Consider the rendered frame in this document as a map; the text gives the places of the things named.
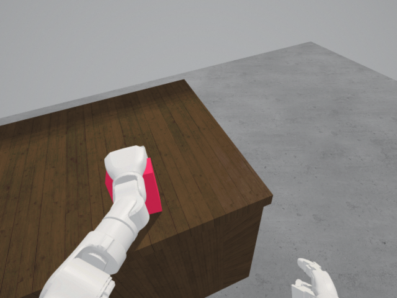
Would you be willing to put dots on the robot left hand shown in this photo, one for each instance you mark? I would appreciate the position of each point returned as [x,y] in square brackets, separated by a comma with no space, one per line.
[130,159]

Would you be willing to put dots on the robot right hand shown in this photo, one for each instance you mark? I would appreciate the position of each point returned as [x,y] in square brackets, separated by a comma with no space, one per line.
[320,281]

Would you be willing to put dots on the left robot upper arm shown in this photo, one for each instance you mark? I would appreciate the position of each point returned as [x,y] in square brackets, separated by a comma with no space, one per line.
[80,279]

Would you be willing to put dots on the left robot forearm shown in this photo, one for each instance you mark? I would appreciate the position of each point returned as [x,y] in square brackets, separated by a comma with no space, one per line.
[106,246]

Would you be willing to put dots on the table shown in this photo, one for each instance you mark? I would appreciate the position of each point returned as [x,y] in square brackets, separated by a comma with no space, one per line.
[53,193]

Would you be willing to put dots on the sponge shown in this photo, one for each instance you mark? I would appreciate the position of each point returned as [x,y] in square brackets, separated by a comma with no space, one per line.
[153,203]

